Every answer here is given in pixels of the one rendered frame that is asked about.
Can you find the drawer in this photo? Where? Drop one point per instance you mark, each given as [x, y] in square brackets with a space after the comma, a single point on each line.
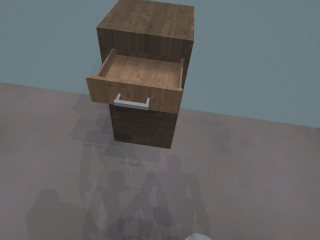
[137, 76]

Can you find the cabinet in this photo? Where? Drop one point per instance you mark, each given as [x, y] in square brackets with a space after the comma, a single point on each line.
[151, 27]

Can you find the handle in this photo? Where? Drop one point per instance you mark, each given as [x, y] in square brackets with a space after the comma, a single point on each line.
[130, 104]

